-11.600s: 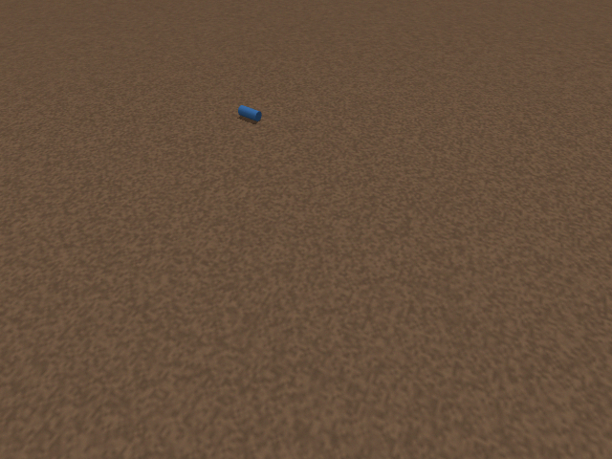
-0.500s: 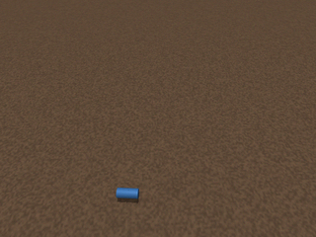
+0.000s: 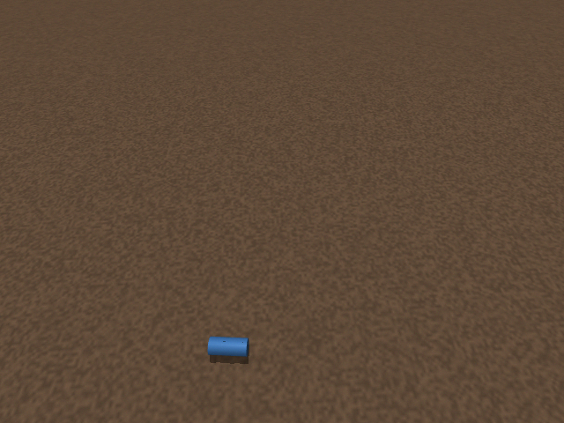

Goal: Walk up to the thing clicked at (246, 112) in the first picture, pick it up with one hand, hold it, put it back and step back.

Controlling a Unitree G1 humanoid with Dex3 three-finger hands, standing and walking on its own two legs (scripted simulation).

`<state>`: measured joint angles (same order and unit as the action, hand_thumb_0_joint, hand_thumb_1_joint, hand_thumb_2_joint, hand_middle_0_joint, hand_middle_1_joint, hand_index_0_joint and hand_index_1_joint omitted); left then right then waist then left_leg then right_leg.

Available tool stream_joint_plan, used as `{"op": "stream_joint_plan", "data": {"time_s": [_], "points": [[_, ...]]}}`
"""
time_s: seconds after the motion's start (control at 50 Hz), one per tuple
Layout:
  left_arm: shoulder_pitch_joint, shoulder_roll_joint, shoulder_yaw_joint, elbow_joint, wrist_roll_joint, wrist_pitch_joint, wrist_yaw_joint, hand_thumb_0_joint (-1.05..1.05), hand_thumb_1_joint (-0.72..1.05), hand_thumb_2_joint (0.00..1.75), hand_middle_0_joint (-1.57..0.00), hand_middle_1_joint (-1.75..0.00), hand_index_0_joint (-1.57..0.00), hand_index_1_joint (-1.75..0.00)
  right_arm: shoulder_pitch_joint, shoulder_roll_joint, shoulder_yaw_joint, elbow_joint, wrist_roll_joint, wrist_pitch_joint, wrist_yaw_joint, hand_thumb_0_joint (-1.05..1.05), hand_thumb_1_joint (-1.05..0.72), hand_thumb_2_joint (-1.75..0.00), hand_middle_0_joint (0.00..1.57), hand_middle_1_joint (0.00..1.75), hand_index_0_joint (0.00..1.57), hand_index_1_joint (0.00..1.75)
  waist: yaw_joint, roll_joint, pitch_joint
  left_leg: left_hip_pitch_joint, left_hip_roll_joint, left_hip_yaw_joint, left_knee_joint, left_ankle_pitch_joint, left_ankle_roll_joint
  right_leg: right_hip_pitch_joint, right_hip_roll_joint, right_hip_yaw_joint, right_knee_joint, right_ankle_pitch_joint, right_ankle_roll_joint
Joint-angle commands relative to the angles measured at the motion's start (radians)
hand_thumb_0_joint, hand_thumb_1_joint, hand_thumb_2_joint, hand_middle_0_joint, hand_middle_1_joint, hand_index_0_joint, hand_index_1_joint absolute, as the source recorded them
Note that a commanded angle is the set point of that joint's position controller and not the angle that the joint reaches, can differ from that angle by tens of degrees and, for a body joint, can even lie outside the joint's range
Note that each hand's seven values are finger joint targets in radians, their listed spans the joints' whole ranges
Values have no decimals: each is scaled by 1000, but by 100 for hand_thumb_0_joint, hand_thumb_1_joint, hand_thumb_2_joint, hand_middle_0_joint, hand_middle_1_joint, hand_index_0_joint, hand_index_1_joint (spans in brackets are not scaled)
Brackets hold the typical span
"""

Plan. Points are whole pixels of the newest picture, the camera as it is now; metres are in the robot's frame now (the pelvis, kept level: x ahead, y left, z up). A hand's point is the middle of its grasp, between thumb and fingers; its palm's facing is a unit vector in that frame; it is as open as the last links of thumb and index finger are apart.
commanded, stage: stand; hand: left
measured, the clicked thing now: (228, 346) +0.51 +0.23 -0.75
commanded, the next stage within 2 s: walk up in 0.12 s
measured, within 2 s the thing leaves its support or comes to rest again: neither
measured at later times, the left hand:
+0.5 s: hand out of the picture +0.07 +0.26 -0.15, palm faces +0.01 -0.92 -0.38, open 7.4 cm
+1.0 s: hand (137, 405) +0.19 +0.27 -0.17, palm faces -0.08 -0.92 -0.39, open 7.4 cm
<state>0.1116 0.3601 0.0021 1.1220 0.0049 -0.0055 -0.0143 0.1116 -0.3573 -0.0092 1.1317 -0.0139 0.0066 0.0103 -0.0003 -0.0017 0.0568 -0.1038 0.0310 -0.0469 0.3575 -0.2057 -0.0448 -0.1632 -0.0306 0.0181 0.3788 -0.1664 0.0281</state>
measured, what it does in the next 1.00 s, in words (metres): walks ahead: left foot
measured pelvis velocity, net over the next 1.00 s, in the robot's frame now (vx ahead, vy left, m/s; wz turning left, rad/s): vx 0.11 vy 0.01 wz -0.07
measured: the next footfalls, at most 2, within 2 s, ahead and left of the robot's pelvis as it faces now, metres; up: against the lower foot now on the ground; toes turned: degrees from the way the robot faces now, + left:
left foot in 0.64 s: +0.17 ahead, +0.13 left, +0.00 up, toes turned -4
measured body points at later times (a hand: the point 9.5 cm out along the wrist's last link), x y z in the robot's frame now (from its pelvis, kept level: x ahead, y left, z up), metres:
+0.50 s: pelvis +0.06 -0.01 -0.01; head +0.08 -0.03 +0.44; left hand +0.07 +0.30 -0.12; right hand +0.11 -0.33 -0.14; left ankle +0.04 +0.11 -0.70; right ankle +0.03 -0.14 -0.75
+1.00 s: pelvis +0.11 +0.01 -0.02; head +0.14 -0.01 +0.43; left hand +0.20 +0.32 -0.14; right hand +0.22 -0.30 -0.14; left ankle +0.14 +0.13 -0.74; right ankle +0.09 -0.11 -0.75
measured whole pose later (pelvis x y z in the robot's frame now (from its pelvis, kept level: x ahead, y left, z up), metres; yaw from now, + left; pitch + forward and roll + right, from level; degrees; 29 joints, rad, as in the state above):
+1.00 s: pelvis +0.11 +0.01 -0.02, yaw -4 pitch -3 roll +0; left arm 0.19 0.37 0.02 0.97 0.01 0.00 0.00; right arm 0.07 -0.36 -0.04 0.92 0.01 0.03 0.01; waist 0.02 0.03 0.11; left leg -0.30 0.01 0.01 0.66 -0.29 0.02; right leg -0.24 0.00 0.01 0.66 -0.38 -0.01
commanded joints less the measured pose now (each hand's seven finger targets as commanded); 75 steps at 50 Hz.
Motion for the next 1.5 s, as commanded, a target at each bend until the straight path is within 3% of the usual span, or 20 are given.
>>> {"op": "stream_joint_plan", "data": {"time_s": [0.0,0.08,0.1,0.14,0.22,0.3,0.34,0.38,0.48,0.54,0.58,0.62,0.64,0.66,0.82,0.86,0.9,0.96,1.0,1.48], "points": [[-50,217,39,-64,2,-25,18,0,90,90,-20,-30,-20,-30,-45,-219,-39,-63,7,-27,-12,0,-90,-90,20,30,20,30,-3,6,-93,-10,88,-44,-58,156,55,63,-91,59,-52,155,-38],[-46,220,38,-62,2,-22,17,0,90,90,-20,-30,-20,-30,-44,-212,-37,-61,6,-24,-12,0,-90,-90,20,30,20,30,-1,8,-57,-19,82,-41,-73,103,49,31,-87,63,-69,83,-38],[-13,246,77,-90,8,-22,3,0,90,90,-20,-30,-20,-30,19,-248,-65,-91,-12,-28,0,0,-90,-90,20,30,20,30,0,8,-103,-31,30,-9,-40,-316,97,41,-24,51,-42,-333,-67],[-5,246,88,-103,22,-15,-7,0,90,90,-20,-30,-20,-30,35,-261,-78,-101,-24,-22,7,0,-90,-90,20,30,20,30,1,33,32,-140,43,-65,-57,-544,113,-99,-23,97,-16,-547,-88],[14,195,88,-141,21,-25,-9,0,90,90,-20,-30,-20,-30,43,-266,-96,-153,-24,-42,2,0,-90,-90,20,30,20,30,-2,100,49,-36,148,-190,-102,-317,175,-172,40,4,153,-179,-70],[108,204,110,-145,26,-36,-13,0,90,90,-20,-30,-20,-30,-13,-267,-101,-222,-23,-27,11,0,-90,-90,20,30,20,30,40,139,34,-197,134,-141,-35,-430,176,13,48,7,116,-274,-66],[203,294,131,-134,30,-49,-4,0,90,90,-20,-30,-20,-30,-40,-182,-79,-266,-19,-21,9,0,-90,-90,20,30,20,30,73,-145,88,-427,-52,65,380,-303,89,150,-138,382,-122,-333,-149],[230,372,148,-176,24,-62,5,0,90,90,-20,-30,-20,-30,-11,-215,-81,-275,-22,-28,-5,0,-90,-90,20,30,20,30,82,-137,108,-523,-21,-39,596,-366,86,157,-339,572,-153,-33,-294],[194,285,113,-240,9,-64,28,0,90,90,-20,-30,-20,-30,55,-203,-96,-282,-17,-30,13,0,-90,-90,20,30,20,30,36,-123,6,-381,32,5,443,-235,64,183,-225,235,-13,505,-243],[140,273,94,-276,5,-52,39,0,90,90,-20,-30,-20,-30,87,-174,-100,-278,-15,-21,10,0,-90,-90,20,30,20,30,10,-136,-32,-189,1,49,275,-73,69,43,-179,123,87,554,-202],[93,248,77,-294,-11,-38,43,0,90,90,-20,-30,-20,-30,140,-176,-113,-250,-11,-23,3,0,-90,-90,20,30,20,30,-38,-87,-78,17,-27,74,110,162,88,-86,-119,71,212,403,-151],[165,161,46,-302,-37,-33,43,0,90,90,-20,-30,-20,-30,175,-270,-137,-271,-23,-34,-12,0,-90,-90,20,30,20,30,-50,154,-180,222,212,-209,47,457,179,-250,42,40,460,16,-53],[240,177,52,-266,-37,-13,51,0,90,90,-20,-30,-20,-30,101,-283,-125,-305,-3,-37,-13,0,-90,-90,20,30,20,30,-9,158,-203,86,338,-333,4,361,275,-163,78,53,550,-449,-47],[226,224,62,-225,-28,-2,56,0,90,90,-20,-30,-20,-30,63,-285,-126,-297,6,-31,-12,0,-90,-90,20,30,20,30,-5,142,-151,-41,347,-346,-7,227,312,-113,40,87,607,-498,-52],[241,201,80,-156,6,-18,40,0,90,90,-20,-30,-20,-30,-55,-238,-89,-299,17,-1,-12,0,-90,-90,20,30,20,30,45,132,-91,-166,206,-94,176,266,176,18,20,-6,113,-88,-53],[138,319,103,-210,18,-30,40,0,90,90,-20,-30,-20,-30,-64,-184,-76,-312,37,8,-8,0,-90,-90,20,30,20,30,14,-90,-37,-212,23,28,331,35,70,-107,-199,310,-20,83,-160],[7,317,94,-246,17,-27,33,0,90,90,-20,-30,-20,-30,-34,-196,-89,-275,26,18,-13,0,-90,-90,20,30,20,30,-25,-130,4,-96,-20,29,426,-269,65,-264,-277,334,16,163,-259],[-14,251,76,-246,6,-28,36,0,90,90,-20,-30,-20,-30,10,-185,-81,-245,26,-9,-11,0,-90,-90,20,30,20,30,-35,-98,-71,-58,33,2,201,178,84,-120,-160,149,151,345,-141],[31,204,63,-239,-5,-21,31,0,90,90,-20,-30,-20,-30,-19,-230,-77,-246,12,-34,-12,0,-90,-90,20,30,20,30,11,-43,-170,1,151,-122,131,395,150,-50,-42,60,212,187,-60],[-106,198,57,-51,-3,-13,13,0,90,90,-20,-30,-20,-30,-77,-202,-32,-65,11,-36,-9,0,-90,-90,20,30,20,30,-1,9,-64,-46,91,-64,-90,35,66,46,-85,86,-117,-10,-55]]}}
